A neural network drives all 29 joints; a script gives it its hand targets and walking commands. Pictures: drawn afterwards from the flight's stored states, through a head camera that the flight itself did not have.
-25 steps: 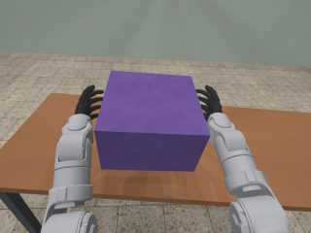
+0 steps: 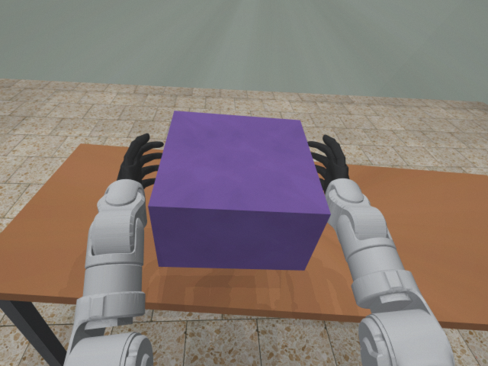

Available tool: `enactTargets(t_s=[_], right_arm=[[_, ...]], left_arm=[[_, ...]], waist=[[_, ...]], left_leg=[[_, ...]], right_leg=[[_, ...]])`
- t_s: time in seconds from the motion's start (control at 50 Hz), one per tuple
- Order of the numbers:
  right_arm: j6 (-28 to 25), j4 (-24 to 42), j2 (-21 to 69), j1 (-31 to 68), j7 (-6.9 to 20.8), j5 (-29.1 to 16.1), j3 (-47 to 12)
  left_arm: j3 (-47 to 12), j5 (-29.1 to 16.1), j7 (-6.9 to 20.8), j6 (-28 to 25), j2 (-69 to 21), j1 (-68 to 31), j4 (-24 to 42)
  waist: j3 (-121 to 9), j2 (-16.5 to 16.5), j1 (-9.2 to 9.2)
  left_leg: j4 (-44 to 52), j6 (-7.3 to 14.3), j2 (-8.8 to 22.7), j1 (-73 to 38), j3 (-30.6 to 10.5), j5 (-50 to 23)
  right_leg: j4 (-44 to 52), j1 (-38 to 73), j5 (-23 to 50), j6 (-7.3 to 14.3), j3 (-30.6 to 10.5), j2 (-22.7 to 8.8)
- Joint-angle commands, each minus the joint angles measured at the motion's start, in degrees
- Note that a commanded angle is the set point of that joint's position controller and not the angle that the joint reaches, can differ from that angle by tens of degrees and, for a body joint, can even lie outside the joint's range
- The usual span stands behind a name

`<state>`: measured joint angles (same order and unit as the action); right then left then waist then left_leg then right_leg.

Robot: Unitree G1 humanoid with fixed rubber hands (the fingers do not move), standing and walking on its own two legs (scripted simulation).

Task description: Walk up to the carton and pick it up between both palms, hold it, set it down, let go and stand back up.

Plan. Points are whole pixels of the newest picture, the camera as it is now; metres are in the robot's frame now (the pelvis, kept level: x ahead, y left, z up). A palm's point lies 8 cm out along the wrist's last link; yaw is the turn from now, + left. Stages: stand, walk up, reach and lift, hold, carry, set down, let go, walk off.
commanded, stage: hold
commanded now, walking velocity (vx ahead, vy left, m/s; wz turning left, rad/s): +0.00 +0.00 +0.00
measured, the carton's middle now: (236, 186) +0.38 +0.00 +0.15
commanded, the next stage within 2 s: set down in 0.02 s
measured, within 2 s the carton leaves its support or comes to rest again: neither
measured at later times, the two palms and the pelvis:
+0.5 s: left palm (135, 194) +0.37 +0.17 +0.15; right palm (325, 203) +0.36 -0.16 +0.13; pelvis +0.01 +0.00 +0.00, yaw +1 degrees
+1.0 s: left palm (148, 200) +0.39 +0.15 +0.12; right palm (328, 200) +0.38 -0.18 +0.12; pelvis +0.03 -0.01 +0.00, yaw +1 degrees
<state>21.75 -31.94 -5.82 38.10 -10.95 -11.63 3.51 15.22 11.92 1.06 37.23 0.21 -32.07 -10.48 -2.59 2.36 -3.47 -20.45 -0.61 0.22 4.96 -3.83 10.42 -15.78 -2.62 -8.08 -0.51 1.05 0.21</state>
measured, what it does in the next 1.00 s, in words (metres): stands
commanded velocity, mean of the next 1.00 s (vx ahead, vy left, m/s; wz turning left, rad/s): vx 0.00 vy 0.00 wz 0.00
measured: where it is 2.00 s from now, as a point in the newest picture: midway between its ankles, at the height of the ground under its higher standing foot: outside the picture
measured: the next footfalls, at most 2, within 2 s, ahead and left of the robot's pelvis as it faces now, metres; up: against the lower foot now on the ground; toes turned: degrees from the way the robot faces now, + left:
none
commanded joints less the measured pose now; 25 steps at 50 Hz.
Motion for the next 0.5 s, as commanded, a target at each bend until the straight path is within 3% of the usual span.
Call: enactTargets(t_s=[0.0,0.02,0.04,0.06,0.08,0.1,0.16,0.18,0.24,0.26,0.28,0.34,0.38,0.42,0.48], right_arm=[[-5.52,23.16,38.55,48.77,7.14,-6.11,-25.42],[-5.57,22.99,38.95,42.68,7.09,-6.69,-26.47],[-6.64,23.92,38.03,42.44,7.08,-6.25,-27.19],[-6.84,24.16,38.45,45.35,6.83,-5.67,-26.47],[-6.45,22.19,37.43,42.47,6.53,-4.65,-24.52],[-7.24,22.66,37.79,44.08,6.48,-3.81,-24.16],[-10.84,22.20,37.20,42.80,7.49,0.76,-20.32],[-12.33,20.62,36.56,42.16,8.25,1.80,-18.23],[-16.79,16.85,35.59,40.05,9.28,6.81,-14.38],[-17.90,15.52,34.85,37.92,9.40,8.58,-13.92],[-19.25,15.90,34.60,40.37,9.76,9.35,-14.29],[-22.22,11.67,31.50,37.09,10.31,12.07,-11.15],[-25.36,11.84,31.06,38.10,10.65,12.99,-10.27],[-27.71,12.63,33.03,40.15,10.49,13.63,-11.67],[-29.46,11.12,33.26,38.26,10.15,13.95,-13.34]], left_arm=[[-30.44,-9.10,6.36,-4.99,-35.80,-42.60,9.75],[-32.58,-9.74,6.38,-5.74,-36.11,-40.04,11.77],[-34.71,-10.74,6.25,-6.73,-35.35,-40.06,14.27],[-32.22,-9.87,6.59,-6.45,-34.66,-39.86,11.53],[-31.30,-9.23,7.46,-6.50,-33.16,-39.44,11.38],[-30.54,-9.18,7.70,-6.87,-33.82,-41.66,10.95],[-27.44,-6.55,9.10,-9.00,-32.56,-42.55,8.26],[-26.27,-6.28,9.36,-9.96,-31.75,-42.89,6.96],[-21.09,-2.09,11.00,-12.29,-30.07,-37.97,0.08],[-20.48,-1.32,11.34,-13.14,-29.50,-35.86,-1.34],[-19.99,-0.97,11.48,-14.24,-29.06,-36.16,-2.11],[-16.80,1.87,11.92,-15.39,-28.63,-31.12,-7.52],[-19.06,0.46,11.14,-17.35,-30.52,-32.17,-6.12],[-21.23,-0.54,10.47,-19.52,-30.46,-34.20,-6.54],[-24.59,-2.64,8.71,-22.73,-31.13,-36.58,-4.86]], waist=[[-25.29,-3.72,0.55],[-28.79,-4.38,1.80],[-29.05,-3.98,1.06],[-26.01,-3.24,1.23],[-22.92,-2.28,-0.72],[-22.37,-2.06,-0.49],[-18.34,-2.32,-0.40],[-18.14,-4.55,-0.18],[-13.84,-2.16,0.61],[-13.22,-0.62,0.46],[-14.83,-0.85,2.01],[-10.52,-0.69,2.01],[-12.94,-2.30,0.54],[-16.36,0.01,1.05],[-19.26,-0.80,0.03]], left_leg=[[1.13,-1.95,-2.81,-6.76,2.76,-16.60],[0.43,-2.56,-2.44,-11.46,2.95,-24.78],[-1.50,-3.28,-2.76,-12.92,2.65,-29.89],[-1.46,-2.77,-2.83,-12.03,2.72,-28.43],[0.37,-2.14,-3.31,-9.90,2.63,-22.98],[1.61,-1.53,-3.08,-8.18,3.23,-16.93],[4.50,-1.37,-3.38,-4.44,4.44,-8.59],[4.98,-1.46,-3.52,-4.37,5.22,-7.04],[6.72,-0.56,-3.33,-2.47,5.88,-3.15],[7.19,-0.40,-3.37,-2.58,5.85,-3.13],[7.13,-0.29,-3.25,-3.74,6.36,-4.65],[7.64,-0.56,-2.93,-3.12,7.00,-3.71],[6.62,-1.74,-2.64,-5.29,7.17,-6.36],[5.81,-1.20,-2.42,-5.37,6.54,-8.71],[4.15,-1.93,-2.38,-6.23,5.96,-13.26]], right_leg=[[0.10,6.75,10.55,-1.22,1.89,3.88],[0.23,9.91,14.95,-1.54,3.48,3.75],[-0.74,9.45,19.41,-1.44,3.76,3.97],[-0.44,9.95,20.26,-1.76,3.12,3.61],[0.77,10.30,18.79,-2.51,3.24,3.35],[0.78,10.71,14.49,-2.22,3.24,2.80],[1.16,10.05,7.95,-2.47,4.17,2.13],[0.87,9.23,6.11,-2.07,4.27,1.78],[2.04,9.69,2.32,-2.23,5.29,1.30],[2.16,9.69,2.54,-2.20,5.53,1.09],[1.82,10.42,4.04,-2.38,5.99,1.00],[2.50,9.98,2.32,-2.08,6.53,1.34],[2.75,9.19,3.37,-1.44,7.13,1.62],[2.11,9.64,5.39,-1.89,7.08,1.58],[1.13,9.76,10.13,-2.13,6.98,1.67]])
